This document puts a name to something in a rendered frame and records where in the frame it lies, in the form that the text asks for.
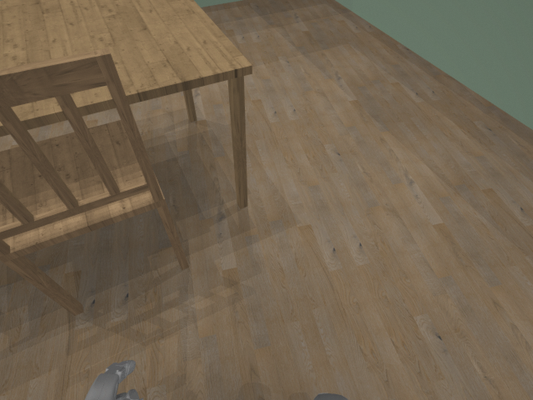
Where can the table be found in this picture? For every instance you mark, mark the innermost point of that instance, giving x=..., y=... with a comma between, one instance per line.
x=159, y=47

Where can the robot left hand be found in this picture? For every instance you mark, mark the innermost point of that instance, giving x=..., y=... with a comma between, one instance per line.
x=106, y=384

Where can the chair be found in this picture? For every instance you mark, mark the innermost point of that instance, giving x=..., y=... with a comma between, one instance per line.
x=63, y=187

